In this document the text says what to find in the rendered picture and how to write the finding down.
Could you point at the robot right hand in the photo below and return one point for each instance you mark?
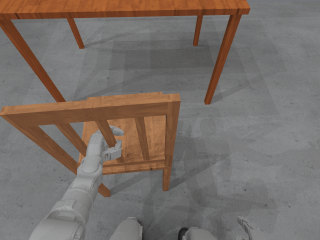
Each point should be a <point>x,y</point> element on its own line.
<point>251,229</point>

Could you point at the right robot foot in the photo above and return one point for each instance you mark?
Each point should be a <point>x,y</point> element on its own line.
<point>182,232</point>

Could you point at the chair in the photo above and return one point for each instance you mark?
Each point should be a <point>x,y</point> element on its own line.
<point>147,144</point>

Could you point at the robot left hand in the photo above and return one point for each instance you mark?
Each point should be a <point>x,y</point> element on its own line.
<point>98,146</point>

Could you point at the table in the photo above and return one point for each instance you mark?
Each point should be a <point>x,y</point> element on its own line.
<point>70,9</point>

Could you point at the robot left shin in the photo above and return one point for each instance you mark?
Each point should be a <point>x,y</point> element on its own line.
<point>131,218</point>

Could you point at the robot left upper arm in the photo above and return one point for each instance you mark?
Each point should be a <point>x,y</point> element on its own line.
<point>54,229</point>

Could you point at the left robot forearm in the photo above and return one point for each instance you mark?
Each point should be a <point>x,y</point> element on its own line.
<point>79,198</point>

